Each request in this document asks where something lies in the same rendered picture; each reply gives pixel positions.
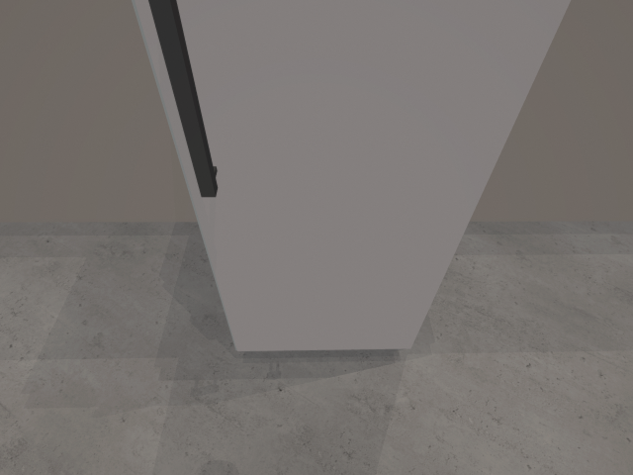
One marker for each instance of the handle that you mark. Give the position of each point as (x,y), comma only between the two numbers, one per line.
(168,25)

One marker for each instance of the fridge door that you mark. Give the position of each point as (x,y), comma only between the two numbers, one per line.
(353,140)

